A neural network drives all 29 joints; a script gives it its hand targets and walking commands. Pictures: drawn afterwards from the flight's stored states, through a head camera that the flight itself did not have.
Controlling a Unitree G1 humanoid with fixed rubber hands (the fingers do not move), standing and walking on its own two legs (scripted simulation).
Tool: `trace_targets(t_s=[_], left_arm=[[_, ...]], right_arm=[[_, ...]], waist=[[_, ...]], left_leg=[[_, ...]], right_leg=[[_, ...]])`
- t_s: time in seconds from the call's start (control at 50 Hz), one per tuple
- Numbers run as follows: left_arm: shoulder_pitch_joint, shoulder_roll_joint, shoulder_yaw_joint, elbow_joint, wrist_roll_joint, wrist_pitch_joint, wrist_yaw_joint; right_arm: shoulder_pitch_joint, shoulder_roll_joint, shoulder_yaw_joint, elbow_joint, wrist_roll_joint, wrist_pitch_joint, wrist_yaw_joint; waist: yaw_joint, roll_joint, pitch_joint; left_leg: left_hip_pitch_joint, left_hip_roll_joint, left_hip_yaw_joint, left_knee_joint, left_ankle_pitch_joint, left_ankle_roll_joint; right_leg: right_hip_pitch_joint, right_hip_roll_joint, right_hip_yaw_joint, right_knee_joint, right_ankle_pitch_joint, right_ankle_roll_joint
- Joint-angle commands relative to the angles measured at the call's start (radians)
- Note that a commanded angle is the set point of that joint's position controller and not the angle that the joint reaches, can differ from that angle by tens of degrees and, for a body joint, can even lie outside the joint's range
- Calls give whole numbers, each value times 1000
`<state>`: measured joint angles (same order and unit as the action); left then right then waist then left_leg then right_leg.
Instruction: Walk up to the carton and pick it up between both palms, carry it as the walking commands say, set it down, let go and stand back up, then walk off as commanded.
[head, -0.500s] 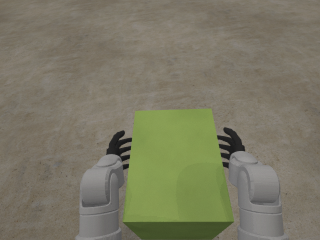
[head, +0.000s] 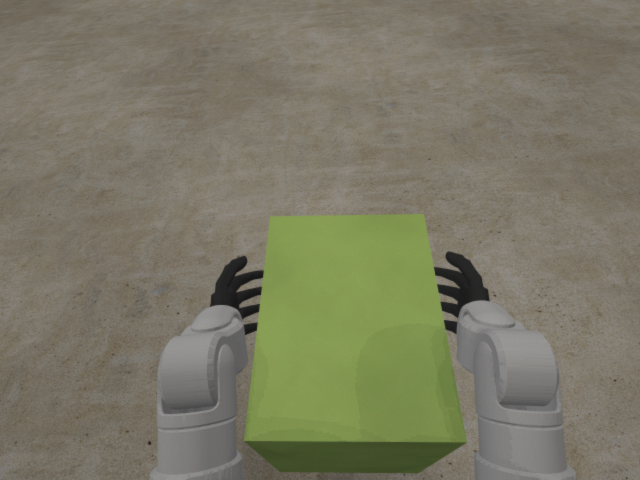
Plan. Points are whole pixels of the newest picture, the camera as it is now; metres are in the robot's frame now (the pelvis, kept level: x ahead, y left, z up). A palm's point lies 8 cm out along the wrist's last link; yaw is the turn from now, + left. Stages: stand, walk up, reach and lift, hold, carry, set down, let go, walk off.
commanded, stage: carry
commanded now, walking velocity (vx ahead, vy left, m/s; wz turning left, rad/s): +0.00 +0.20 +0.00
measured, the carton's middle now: (347, 350) +0.28 +0.01 +0.01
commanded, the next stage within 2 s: none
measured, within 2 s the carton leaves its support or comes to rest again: neither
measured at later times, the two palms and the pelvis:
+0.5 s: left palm (81, 389) +0.21 +0.29 +0.08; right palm (337, 369) +0.23 +0.02 +0.09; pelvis -0.06 +0.14 +0.01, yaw +1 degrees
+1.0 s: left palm out of the picture +0.17 +0.40 +0.09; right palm (224, 424) +0.17 +0.12 +0.09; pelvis -0.11 +0.26 +0.00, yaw +1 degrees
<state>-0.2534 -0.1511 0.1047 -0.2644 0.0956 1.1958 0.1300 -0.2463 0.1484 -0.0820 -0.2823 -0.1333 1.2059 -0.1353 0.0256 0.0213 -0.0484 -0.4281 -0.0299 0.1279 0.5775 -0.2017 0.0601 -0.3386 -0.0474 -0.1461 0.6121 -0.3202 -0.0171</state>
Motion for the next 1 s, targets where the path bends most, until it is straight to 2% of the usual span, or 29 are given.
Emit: trace_targets(t_s=[0.0, 0.02, 0.04, 0.1, 0.16, 0.24, 0.28, 0.3, 0.32, 0.34, 0.36, 0.38, 0.42, 0.46, 0.52, 0.56, 0.58, 0.6, 0.62, 0.64, 0.66, 0.68, 0.74, 0.82, 0.9, 0.92, 0.94, 0.96, 0.98], left_arm=[[-380, -1005, -654, 28, -421, 13, -306], [-435, -1023, -672, 7, -430, 12, -307], [-445, -1025, -665, 5, -418, 9, -306], [-451, -1019, -655, -24, -403, -2, -294], [-402, -988, -637, -19, -382, 6, -285], [-368, -966, -639, -9, -358, 16, -278], [-372, -965, -651, -14, -355, 19, -275], [-371, -966, -662, -16, -356, 20, -273], [-373, -961, -664, -9, -353, 20, -272], [-397, -990, -680, -42, -366, 19, -281], [-458, -1008, -701, -40, -381, 14, -283], [-511, -1023, -721, -72, -411, 8, -283], [-548, -1042, -747, -101, -446, 3, -282], [-536, -1044, -752, -111, -464, 4, -282], [-497, -1020, -741, -98, -465, 11, -286], [-458, -1008, -720, -74, -457, 15, -292], [-440, -1006, -710, -51, -451, 17, -297], [-418, -1005, -693, -21, -443, 17, -302], [-377, -993, -667, 21, -428, 9, -305], [-426, -1014, -676, -6, -441, 5, -308], [-445, -1028, -678, -6, -435, 4, -309], [-450, -1028, -673, -15, -424, -1, -307], [-444, -1015, -657, -42, -406, -10, -294], [-367, -974, -635, -25, -371, 4, -280], [-353, -961, -645, -25, -354, 12, -273], [-355, -962, -653, -29, -352, 13, -271], [-359, -964, -664, -32, -353, 13, -269], [-353, -964, -665, -29, -352, 14, -272], [-407, -989, -688, -67, -368, 12, -279]], right_arm=[[-458, 969, 695, -70, 424, 1, 267], [-502, 996, 704, -62, 440, -4, 267], [-519, 1004, 712, -65, 452, -6, 274], [-540, 1023, 742, -78, 483, -6, 276], [-509, 1006, 737, -70, 480, 3, 271], [-483, 992, 721, -40, 470, 19, 277], [-466, 993, 709, -15, 468, 24, 282], [-458, 993, 699, -4, 465, 25, 286], [-436, 999, 688, 10, 464, 26, 291], [-436, 991, 679, 15, 463, 9, 296], [-440, 1006, 673, 5, 457, 2, 298], [-440, 1014, 665, -16, 454, -5, 297], [-435, 1022, 649, -29, 441, -12, 292], [-434, 1024, 643, -52, 431, -19, 280], [-385, 1009, 642, -47, 408, -19, 265], [-364, 997, 650, -37, 399, -18, 258], [-367, 990, 654, -28, 398, -17, 257], [-373, 995, 660, -11, 397, -16, 258], [-403, 973, 675, -42, 405, -8, 261], [-469, 998, 697, -61, 425, -10, 258], [-489, 1015, 706, -55, 439, -13, 264], [-509, 1022, 713, -73, 452, -17, 269], [-523, 1028, 745, -86, 483, -14, 271], [-474, 999, 736, -73, 473, 3, 270], [-451, 990, 719, -38, 468, 19, 281], [-446, 988, 714, -28, 468, 21, 284], [-442, 989, 705, -17, 466, 21, 287], [-425, 991, 694, -3, 465, 19, 292], [-427, 991, 683, 2, 462, 2, 295]], waist=[[-9, -370, -256], [-8, -188, -243], [-11, -103, -243], [-12, -183, -244], [-8, -241, -259], [-2, -314, -262], [-14, -273, -282], [-21, -169, -319], [-33, 21, -300], [-40, 328, -275], [-53, 301, -275], [-57, 245, -275], [-44, 168, -296], [-33, 147, -320], [-36, 167, -347], [-22, 143, -362], [-13, 85, -356], [-7, -58, -330], [-16, -378, -256], [-15, -283, -257], [-14, -151, -262], [-14, -86, -259], [-12, -182, -260], [-7, -257, -272], [-13, -294, -279], [-17, -251, -298], [-23, -143, -336], [-29, 83, -317], [-44, 330, -295]], left_leg=[[-241, 52, -83, 341, -386, -65], [-228, 83, -178, 448, -333, -67], [-222, 98, -184, 481, -259, -84], [-188, 93, -110, 405, -164, -132], [-115, 65, -57, 279, -213, -147], [6, 36, -10, 37, -174, -134], [137, 17, 11, -182, -74, -118], [251, 60, -44, -254, -30, -112], [332, 209, -202, -292, 114, -81], [328, 375, -389, -299, 265, 30], [288, 349, -348, -247, 337, 98], [264, 333, -296, -216, 370, 115], [265, 281, -190, -182, 306, 93], [277, 254, -167, -174, 240, 97], [268, 283, -211, -178, 217, 130], [266, 268, -205, -134, 232, 113], [203, 242, -184, -89, 198, 70], [44, 197, -159, 12, 101, 4], [-246, 66, -62, 180, -213, -68], [-242, 97, -143, 382, -355, -68], [-226, 108, -185, 435, -288, -74], [-214, 118, -175, 469, -212, -92], [-181, 103, -104, 388, -155, -132], [-88, 70, -43, 210, -200, -142], [64, 34, 14, -114, -97, -124], [151, 30, 15, -217, -46, -119], [274, 90, -55, -261, 4, -111], [344, 252, -222, -290, 197, -57], [336, 366, -338, -262, 362, 47]], right_leg=[[284, -551, 580, -330, 466, -211], [257, -493, 492, -291, 482, -201], [243, -442, 414, -282, 409, -163], [234, -300, 214, -232, 439, -85], [230, -291, 187, -216, 483, -83], [198, -290, 171, -200, 386, -63], [163, -257, 137, -109, 353, -12], [110, -227, 101, -4, 318, 34], [-48, -182, 58, 113, 58, 84], [-230, -52, -33, 235, -350, 127], [-213, -52, 77, 409, -393, 94], [-234, -19, 95, 515, -371, 68], [-230, -28, 101, 542, -242, 54], [-202, -21, 55, 431, -195, 58], [-96, -7, 27, 218, -183, 41], [33, -3, -7, -54, -66, 21], [142, -53, 23, -215, 53, 25], [279, -218, 212, -308, 97, 10], [334, -503, 575, -348, 431, -133], [289, -519, 523, -300, 555, -195], [267, -460, 437, -278, 498, -167], [249, -412, 355, -273, 429, -134], [247, -296, 194, -233, 466, -83], [248, -296, 170, -208, 533, -87], [209, -280, 139, -142, 430, -46], [186, -252, 119, -80, 411, -12], [112, -224, 88, 22, 327, 38], [-62, -159, 21, 111, 14, 98], [-194, -60, -33, 250, -355, 121]])
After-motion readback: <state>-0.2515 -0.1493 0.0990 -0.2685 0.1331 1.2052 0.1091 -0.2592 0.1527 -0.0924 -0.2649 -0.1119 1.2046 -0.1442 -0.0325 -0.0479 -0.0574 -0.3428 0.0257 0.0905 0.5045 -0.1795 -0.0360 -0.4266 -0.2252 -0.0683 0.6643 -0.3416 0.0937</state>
